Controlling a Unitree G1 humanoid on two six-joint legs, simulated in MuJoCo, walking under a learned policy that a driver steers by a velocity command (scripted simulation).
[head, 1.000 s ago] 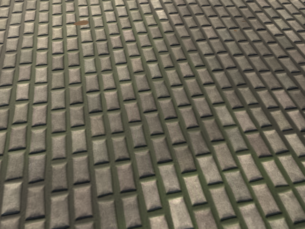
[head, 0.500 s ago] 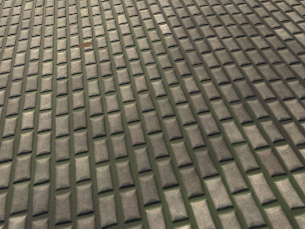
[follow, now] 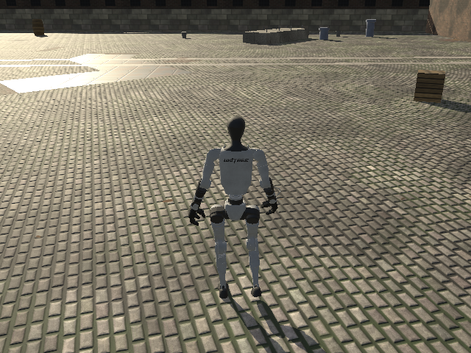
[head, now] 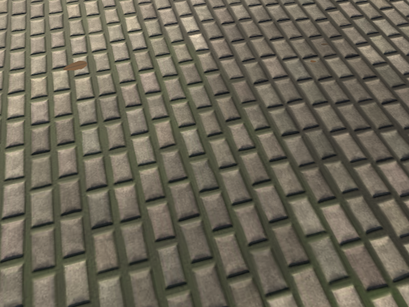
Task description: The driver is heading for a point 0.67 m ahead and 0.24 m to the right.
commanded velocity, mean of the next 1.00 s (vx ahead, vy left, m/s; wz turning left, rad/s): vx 0.47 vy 0.00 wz -0.48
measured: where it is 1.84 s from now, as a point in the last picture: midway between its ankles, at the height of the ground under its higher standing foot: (273, 258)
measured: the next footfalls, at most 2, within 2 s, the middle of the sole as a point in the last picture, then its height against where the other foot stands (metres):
right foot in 0.38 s outside the picture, level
left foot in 0.88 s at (244, 235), level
